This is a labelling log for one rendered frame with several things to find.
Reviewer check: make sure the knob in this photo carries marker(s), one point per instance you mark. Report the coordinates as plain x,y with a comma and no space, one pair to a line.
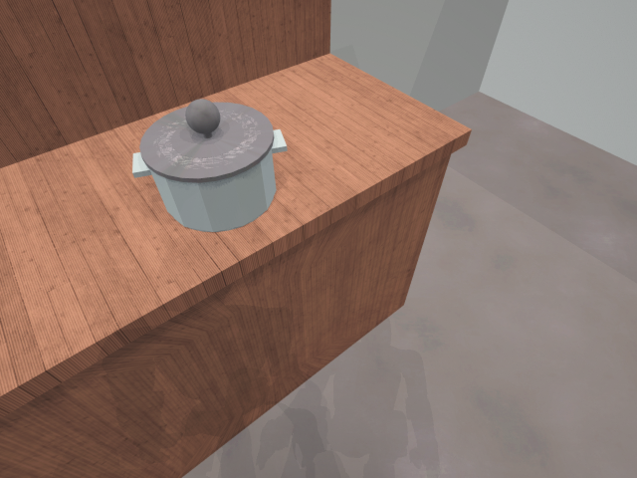
202,116

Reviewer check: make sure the pot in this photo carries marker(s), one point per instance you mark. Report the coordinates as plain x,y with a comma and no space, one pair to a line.
221,205

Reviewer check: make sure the table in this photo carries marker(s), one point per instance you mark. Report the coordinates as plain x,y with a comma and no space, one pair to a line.
132,346

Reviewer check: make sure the lid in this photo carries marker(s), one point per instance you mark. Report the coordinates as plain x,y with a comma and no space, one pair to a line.
172,149

